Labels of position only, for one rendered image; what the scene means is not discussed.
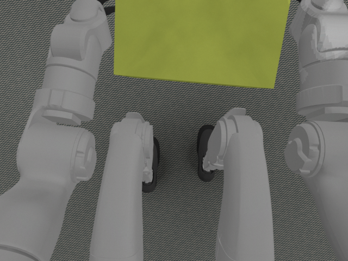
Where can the robot right shin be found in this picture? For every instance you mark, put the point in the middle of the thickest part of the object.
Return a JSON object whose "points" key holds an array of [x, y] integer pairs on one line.
{"points": [[211, 161]]}

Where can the left robot hand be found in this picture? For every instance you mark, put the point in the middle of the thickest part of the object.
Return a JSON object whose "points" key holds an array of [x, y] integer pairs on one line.
{"points": [[108, 10]]}

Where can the carton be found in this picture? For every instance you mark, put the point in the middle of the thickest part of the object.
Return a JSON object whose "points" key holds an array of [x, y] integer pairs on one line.
{"points": [[218, 42]]}

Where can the right robot forearm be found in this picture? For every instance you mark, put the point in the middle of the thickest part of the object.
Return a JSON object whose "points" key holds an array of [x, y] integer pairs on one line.
{"points": [[320, 29]]}

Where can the left robot forearm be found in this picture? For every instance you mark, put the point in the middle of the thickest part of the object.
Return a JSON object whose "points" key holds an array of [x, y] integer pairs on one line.
{"points": [[72, 67]]}

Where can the right robot foot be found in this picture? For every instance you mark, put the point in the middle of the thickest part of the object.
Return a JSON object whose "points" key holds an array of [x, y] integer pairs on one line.
{"points": [[202, 147]]}

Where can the left robot upper arm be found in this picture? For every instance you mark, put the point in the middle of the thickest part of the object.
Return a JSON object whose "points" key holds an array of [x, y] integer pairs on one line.
{"points": [[52, 160]]}

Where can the right robot upper arm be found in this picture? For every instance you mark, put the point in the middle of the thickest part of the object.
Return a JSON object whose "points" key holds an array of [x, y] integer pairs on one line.
{"points": [[318, 151]]}

